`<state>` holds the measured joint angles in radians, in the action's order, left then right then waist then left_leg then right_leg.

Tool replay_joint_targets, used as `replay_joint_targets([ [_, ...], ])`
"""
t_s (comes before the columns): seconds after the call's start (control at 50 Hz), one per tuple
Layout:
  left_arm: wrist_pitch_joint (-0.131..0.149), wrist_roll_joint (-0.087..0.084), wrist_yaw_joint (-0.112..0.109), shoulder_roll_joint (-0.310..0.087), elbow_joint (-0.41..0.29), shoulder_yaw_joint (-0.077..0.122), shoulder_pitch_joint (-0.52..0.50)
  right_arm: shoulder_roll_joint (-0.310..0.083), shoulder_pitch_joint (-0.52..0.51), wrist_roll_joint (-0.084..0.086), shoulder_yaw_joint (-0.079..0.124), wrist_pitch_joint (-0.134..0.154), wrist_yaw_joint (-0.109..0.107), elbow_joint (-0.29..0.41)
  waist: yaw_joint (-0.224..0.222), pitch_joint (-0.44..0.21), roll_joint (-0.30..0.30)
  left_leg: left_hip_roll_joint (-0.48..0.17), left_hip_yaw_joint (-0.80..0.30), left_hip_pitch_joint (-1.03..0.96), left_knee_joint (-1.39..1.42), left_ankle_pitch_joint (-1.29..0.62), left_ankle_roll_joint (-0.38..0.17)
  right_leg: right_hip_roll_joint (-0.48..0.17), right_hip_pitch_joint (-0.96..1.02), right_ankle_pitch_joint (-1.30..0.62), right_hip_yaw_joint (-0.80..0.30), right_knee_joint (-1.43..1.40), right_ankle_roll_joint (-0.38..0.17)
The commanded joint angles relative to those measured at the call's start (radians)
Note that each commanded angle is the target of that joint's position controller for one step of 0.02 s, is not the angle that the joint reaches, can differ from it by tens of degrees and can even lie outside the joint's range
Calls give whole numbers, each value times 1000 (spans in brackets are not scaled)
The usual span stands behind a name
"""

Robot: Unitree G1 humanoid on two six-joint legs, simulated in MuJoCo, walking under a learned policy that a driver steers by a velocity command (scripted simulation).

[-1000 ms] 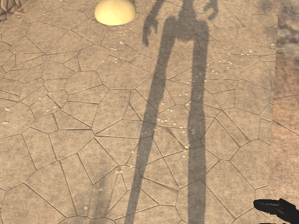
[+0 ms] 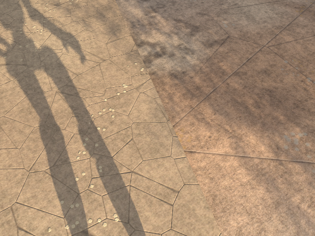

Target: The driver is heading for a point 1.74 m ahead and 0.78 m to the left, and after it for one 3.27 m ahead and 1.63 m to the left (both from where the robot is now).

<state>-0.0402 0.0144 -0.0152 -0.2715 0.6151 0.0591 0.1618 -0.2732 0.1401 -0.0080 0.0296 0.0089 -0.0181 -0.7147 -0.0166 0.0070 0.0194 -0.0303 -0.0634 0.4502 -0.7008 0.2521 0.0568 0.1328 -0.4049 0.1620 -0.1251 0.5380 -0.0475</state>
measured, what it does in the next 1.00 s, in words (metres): steps on the spot, turning left: left foot, then left foot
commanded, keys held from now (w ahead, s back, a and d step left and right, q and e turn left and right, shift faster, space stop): q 1.00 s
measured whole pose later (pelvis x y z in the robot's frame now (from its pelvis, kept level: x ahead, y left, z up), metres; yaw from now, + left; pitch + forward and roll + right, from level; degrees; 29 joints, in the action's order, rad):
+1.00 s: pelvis -0.01 +0.06 +0.01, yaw +31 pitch +3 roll -2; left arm -0.01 -0.01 -0.03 -0.27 0.70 0.07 0.08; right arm -0.30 0.19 0.00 0.07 -0.04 -0.03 -0.57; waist 0.02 0.02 0.00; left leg 0.10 -0.17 0.36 -0.53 0.21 -0.06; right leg 0.04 -0.45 0.36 -0.10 0.79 0.07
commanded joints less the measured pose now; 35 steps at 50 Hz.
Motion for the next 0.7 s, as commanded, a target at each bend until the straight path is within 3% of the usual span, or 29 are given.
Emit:
replay_joint_targets([
  [0.02,24,14,11,-14,-13,-15,66,-63,15,-23,12,20,19,67,5,-120,-110,-43,-30,-285,250,-170,-55,-198,21,116,-147,-87,-60],
  [0.04,32,29,10,-37,-4,-7,148,-154,-31,-35,27,19,16,97,-76,-86,55,-153,-168,-259,273,-314,-119,-110,8,245,-67,7,-4],
  [0.06,36,25,8,-48,-9,-1,139,-130,-83,-36,24,19,16,89,-105,-65,187,-184,-230,-100,332,-147,-192,-100,119,186,7,-18,36],
  [0.08,35,21,1,-91,-16,10,56,-102,-96,-25,21,18,18,104,-62,-24,159,-135,-220,-28,355,18,-176,-105,171,118,16,-15,49],
  [0.1,29,15,-4,-96,-27,16,-7,-105,-64,-16,23,18,19,95,-32,-14,138,-110,-210,-9,357,82,-151,-101,194,92,27,-1,47],
  [0.12,21,15,-11,-87,-29,18,-21,-135,-49,-5,30,19,20,99,-23,3,136,-103,-220,-2,362,81,-144,-100,191,92,38,15,41],
  [0.14,17,17,-13,-77,-33,19,-10,-152,-46,2,38,20,17,104,-24,11,151,-108,-238,-13,361,77,-148,-100,178,96,46,15,39],
  [0.24,36,4,-12,-44,-29,30,0,-151,1,15,55,-5,-2,143,7,-40,120,-98,-294,-91,281,-85,-190,-99,134,95,94,41,35],
  [0.3,39,1,-10,-50,-24,45,14,-148,-6,22,64,-18,-2,174,10,-64,52,-54,-282,-59,212,-107,-177,-127,167,83,85,11,15],
  [0.34,37,1,-11,-83,-19,59,37,-129,-11,26,62,-22,1,193,11,-67,-66,19,-185,28,94,-43,-124,-217,220,70,-2,-79,-40],
  [0.36,36,3,-14,-106,-14,65,62,-112,-4,25,59,-22,4,198,8,-74,-158,70,-102,95,-21,35,-89,-326,266,24,-116,-148,-107],
  [0.38,39,7,-18,-123,-21,66,43,-105,13,22,60,-21,10,197,13,-93,-263,93,-14,136,-202,228,-61,-474,285,-100,-250,-197,-200],
  [0.4,48,13,-24,-116,-33,60,54,-143,-2,19,76,-23,14,198,-9,-99,-220,52,-9,187,-423,364,-36,-560,286,-238,-303,-207,-269],
  [0.42,53,11,-31,-113,-42,54,35,-153,2,26,87,-31,16,191,1,-95,-130,30,-26,201,-549,362,-21,-556,269,-292,-263,-196,-272],
  [0.44,55,0,-34,-120,-45,54,-11,-132,19,32,82,-41,15,181,24,-77,-94,1,-34,196,-546,314,-14,-508,246,-267,-175,-192,-230],
  [0.48,49,-10,-37,-142,-38,58,-55,-89,13,31,63,-55,16,180,25,-57,-121,-24,18,148,-423,217,-8,-421,218,-251,-26,-189,-167],
  [0.52,32,-11,-35,-154,-28,62,-57,-66,-14,30,49,-56,30,197,7,-79,-162,-22,76,31,-254,205,-15,-377,196,-260,81,-168,-144],
  [0.56,22,-19,-32,-170,-14,69,-27,-86,-6,35,55,-53,41,204,-5,-112,-186,-8,108,-34,-110,177,-25,-405,231,-268,95,-137,-143],
  [0.6,17,-39,-29,-163,-2,67,-23,-98,82,30,69,-54,43,174,35,-131,-157,41,161,-163,113,16,-60,-403,206,-192,132,-51,-97],
  [0.62,16,-41,-26,-129,19,61,26,-127,119,19,83,-53,35,162,33,-109,-77,54,114,-246,227,-72,-90,-361,128,-68,191,59,-34],
  [0.64,13,-4,-23,-71,6,47,53,-244,137,18,112,-46,19,185,4,-73,207,-168,-241,-376,306,-370,-182,-251,-140,282,290,353,76],
  [0.66,23,15,-28,-75,-61,40,-65,-322,123,-19,119,-28,25,223,46,-88,343,-367,-533,-342,345,-574,-399,-118,-338,537,162,582,122],
  [0.68,28,-1,-34,-114,-64,50,-133,-271,137,-42,108,-7,31,220,96,-121,212,-343,-509,-328,370,-462,-423,-132,-346,509,60,692,114],
  [0.7,26,-13,-37,-120,-49,54,-124,-237,97,-34,95,4,28,210,58,-87,157,-283,-424,-311,353,-379,-362,-148,-350,417,41,702,101],
])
